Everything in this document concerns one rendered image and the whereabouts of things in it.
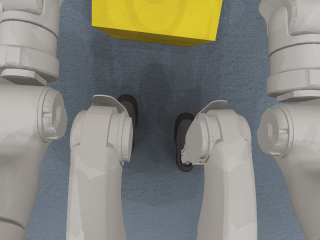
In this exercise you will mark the carton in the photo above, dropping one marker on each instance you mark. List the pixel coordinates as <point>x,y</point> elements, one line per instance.
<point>184,23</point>

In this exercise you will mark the right robot forearm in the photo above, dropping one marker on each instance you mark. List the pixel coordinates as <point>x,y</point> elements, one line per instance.
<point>293,32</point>

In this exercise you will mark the left robot upper arm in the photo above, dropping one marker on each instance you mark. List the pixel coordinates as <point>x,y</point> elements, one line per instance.
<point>31,117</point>

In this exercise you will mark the left robot forearm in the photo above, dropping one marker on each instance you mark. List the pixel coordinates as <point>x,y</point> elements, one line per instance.
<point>29,31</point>

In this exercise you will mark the left robot foot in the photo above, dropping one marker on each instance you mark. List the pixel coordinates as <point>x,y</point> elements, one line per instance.
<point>130,103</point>

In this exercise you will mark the right robot upper arm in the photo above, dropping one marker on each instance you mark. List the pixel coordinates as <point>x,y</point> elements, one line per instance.
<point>291,134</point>

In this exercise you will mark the robot foot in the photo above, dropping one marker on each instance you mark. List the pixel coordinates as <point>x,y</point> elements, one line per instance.
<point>130,103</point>
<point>182,124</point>

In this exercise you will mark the right robot foot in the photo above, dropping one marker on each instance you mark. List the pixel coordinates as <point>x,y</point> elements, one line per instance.
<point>182,124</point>

